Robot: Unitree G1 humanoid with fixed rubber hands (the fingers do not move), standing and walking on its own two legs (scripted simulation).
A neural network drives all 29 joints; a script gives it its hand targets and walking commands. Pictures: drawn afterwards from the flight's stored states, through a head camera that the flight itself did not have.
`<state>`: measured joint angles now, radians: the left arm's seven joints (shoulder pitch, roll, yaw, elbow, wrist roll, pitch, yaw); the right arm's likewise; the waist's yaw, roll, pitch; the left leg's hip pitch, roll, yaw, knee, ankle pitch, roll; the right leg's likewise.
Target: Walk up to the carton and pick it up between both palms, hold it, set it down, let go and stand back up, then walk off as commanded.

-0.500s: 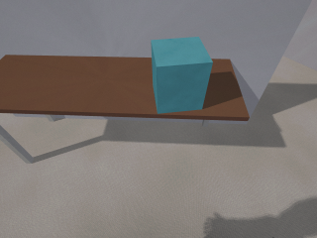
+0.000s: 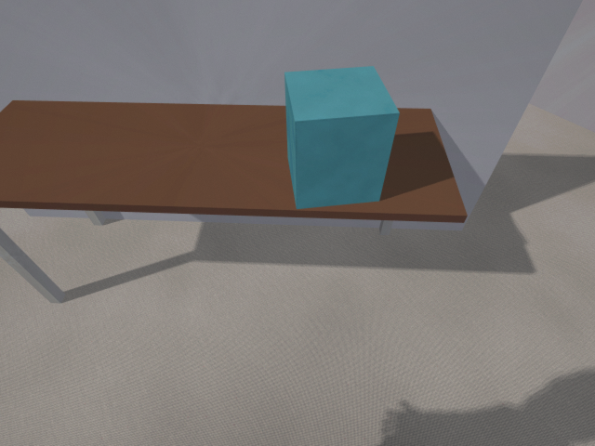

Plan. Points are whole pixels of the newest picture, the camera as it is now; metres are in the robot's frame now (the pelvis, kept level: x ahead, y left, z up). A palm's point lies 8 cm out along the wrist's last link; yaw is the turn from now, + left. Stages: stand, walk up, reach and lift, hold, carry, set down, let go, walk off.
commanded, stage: stand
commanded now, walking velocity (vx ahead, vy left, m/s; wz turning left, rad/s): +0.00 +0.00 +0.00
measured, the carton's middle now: (334, 139) +0.78 -0.05 -0.05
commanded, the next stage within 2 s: none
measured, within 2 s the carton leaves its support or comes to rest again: neither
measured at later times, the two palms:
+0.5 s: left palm out of the picture +0.08 +0.31 -0.12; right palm out of the picture +0.09 -0.29 -0.12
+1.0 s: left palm out of the picture +0.08 +0.30 -0.12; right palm out of the picture +0.11 -0.30 -0.11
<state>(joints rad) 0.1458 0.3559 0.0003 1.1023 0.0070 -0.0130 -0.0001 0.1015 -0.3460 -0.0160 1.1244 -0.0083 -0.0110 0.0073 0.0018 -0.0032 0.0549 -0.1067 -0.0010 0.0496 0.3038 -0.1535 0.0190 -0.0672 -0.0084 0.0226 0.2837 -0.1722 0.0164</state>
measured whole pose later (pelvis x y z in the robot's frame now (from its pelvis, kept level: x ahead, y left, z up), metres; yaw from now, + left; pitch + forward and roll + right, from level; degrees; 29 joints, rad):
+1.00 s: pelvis +0.02 +0.00 +0.00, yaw +0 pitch -2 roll +0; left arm 0.14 0.35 -0.01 1.09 0.01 -0.02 0.01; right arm 0.07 -0.36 -0.01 1.12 0.00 -0.01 0.00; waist 0.00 -0.01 0.04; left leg -0.10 -0.01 0.04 0.30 -0.18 0.02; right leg -0.06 -0.02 0.02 0.30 -0.21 0.02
